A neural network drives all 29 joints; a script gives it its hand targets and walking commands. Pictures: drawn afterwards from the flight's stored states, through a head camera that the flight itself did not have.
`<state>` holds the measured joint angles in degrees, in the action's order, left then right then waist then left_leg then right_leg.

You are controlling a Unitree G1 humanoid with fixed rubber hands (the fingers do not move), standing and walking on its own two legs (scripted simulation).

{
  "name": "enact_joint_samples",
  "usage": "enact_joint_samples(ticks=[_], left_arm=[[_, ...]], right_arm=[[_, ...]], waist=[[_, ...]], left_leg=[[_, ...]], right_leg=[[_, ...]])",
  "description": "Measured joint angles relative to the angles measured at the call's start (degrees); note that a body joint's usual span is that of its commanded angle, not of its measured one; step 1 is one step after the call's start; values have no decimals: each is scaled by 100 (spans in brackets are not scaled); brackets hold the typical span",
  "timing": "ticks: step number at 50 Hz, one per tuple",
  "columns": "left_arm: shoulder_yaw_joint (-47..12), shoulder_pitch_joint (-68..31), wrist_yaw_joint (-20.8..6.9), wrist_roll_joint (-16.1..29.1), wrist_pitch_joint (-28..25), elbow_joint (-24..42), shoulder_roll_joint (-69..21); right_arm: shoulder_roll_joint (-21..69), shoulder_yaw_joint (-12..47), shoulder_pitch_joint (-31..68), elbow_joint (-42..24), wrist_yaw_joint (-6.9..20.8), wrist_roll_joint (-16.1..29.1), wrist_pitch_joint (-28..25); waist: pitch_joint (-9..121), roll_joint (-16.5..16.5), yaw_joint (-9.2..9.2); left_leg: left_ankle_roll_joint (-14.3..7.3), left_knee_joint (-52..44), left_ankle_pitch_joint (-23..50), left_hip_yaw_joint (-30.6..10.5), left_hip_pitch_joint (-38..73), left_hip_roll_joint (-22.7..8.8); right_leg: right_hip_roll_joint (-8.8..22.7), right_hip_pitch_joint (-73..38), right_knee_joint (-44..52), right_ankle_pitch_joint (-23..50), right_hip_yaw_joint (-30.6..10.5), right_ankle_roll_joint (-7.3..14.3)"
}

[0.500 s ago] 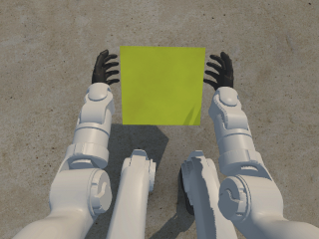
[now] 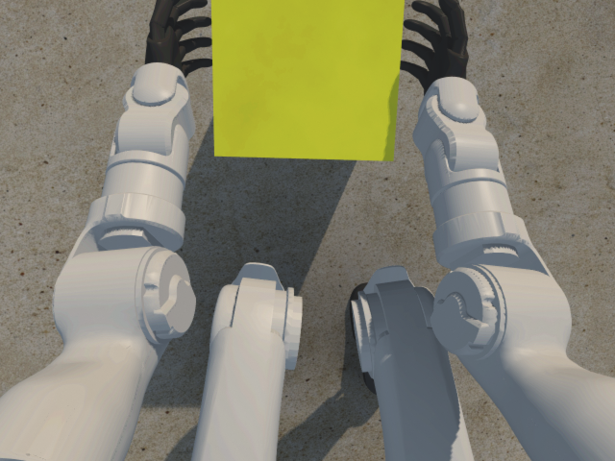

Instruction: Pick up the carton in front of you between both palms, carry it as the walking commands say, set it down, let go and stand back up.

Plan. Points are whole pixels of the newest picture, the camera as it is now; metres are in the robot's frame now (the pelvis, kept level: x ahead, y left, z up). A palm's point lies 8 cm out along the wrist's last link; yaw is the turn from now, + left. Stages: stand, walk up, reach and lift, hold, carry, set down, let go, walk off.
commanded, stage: set down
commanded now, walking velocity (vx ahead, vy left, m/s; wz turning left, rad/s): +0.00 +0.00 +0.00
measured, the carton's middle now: (303, 88) +0.56 +0.04 -0.25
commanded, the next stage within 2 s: none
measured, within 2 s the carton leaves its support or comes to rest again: rests again in 0.24 s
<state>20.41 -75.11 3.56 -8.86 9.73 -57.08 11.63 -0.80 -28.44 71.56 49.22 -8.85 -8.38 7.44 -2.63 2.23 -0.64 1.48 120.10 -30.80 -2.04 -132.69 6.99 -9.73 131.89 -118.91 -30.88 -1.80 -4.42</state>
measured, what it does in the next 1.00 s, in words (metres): stands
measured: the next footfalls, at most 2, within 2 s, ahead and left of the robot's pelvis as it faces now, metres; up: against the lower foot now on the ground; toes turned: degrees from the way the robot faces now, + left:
none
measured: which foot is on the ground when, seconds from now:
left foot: down 0.00-1.00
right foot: down 0.00-1.00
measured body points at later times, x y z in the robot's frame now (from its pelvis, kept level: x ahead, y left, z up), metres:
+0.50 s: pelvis +0.02 +0.00 +0.00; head +0.36 +0.03 +0.29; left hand +0.55 +0.20 -0.15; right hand +0.55 -0.11 -0.15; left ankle +0.11 +0.11 -0.36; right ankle +0.12 -0.12 -0.36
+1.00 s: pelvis +0.01 +0.00 -0.02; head +0.34 +0.03 +0.28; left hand +0.54 +0.20 -0.17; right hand +0.54 -0.11 -0.17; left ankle +0.11 +0.11 -0.36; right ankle +0.12 -0.12 -0.36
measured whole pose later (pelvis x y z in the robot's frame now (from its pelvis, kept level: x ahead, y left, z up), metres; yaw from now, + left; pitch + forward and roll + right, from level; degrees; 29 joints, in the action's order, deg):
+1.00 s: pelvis +0.01 +0.00 -0.02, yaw +0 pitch +39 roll -1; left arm 18.2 -76.5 -1.1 -4.9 1.1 -67.1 15.5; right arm -5.3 -24.8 71.4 59.6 -3.8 -6.7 0.4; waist -9.0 2.5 -1.4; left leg 1.0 125.9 -34.2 -1.2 -131.1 5.5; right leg -9.0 130.6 -124.9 -34.1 -0.6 -3.2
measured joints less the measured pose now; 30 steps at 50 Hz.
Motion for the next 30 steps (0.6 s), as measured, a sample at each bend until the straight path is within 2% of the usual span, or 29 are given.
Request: enact_joint_samples(ticks=[10, 23, 30], left_arm=[[350, 144, -360, -198, -142, 186, -75], [299, 77, -382, -115, -536, -118, 36], [171, 108, -399, 71, -754, -299, 77]], right_arm=[[138, -214, -191, -301, 226, -218, -131], [-99, 36, -149, 206, 324, -34, -485], [-178, 218, -304, 283, 358, 115, -656]], waist=[[177, 44, -40], [125, 58, -20], [-51, 50, -83]], left_leg=[[-13, 27, -225, -2, -75, -53], [-31, 19, -329, 17, -70, -72], [-42, 113, -397, 39, -19, -87]], right_leg=[[-28, 105, -19, -182, 13, 45], [-17, 107, -25, -289, 7, 70], [3, 58, -129, -362, 18, 86]])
